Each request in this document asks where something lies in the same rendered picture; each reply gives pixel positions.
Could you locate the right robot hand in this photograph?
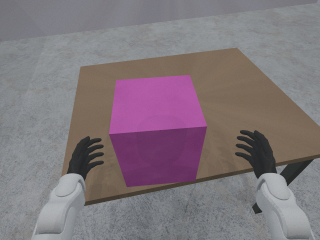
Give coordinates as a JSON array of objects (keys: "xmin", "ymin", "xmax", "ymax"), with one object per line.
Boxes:
[{"xmin": 235, "ymin": 130, "xmax": 277, "ymax": 179}]

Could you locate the right robot forearm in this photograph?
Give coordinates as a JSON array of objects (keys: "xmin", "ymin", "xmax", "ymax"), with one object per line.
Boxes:
[{"xmin": 255, "ymin": 173, "xmax": 316, "ymax": 240}]

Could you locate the left robot hand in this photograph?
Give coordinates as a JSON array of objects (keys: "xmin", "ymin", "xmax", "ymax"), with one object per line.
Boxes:
[{"xmin": 67, "ymin": 136, "xmax": 104, "ymax": 181}]

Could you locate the table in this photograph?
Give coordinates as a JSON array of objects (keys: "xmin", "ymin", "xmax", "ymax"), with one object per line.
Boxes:
[{"xmin": 61, "ymin": 47, "xmax": 320, "ymax": 214}]

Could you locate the left robot forearm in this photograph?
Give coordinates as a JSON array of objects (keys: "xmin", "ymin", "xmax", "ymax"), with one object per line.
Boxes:
[{"xmin": 31, "ymin": 173, "xmax": 86, "ymax": 240}]

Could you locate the carton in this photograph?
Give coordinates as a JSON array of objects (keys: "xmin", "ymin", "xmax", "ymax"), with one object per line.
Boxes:
[{"xmin": 109, "ymin": 75, "xmax": 207, "ymax": 187}]

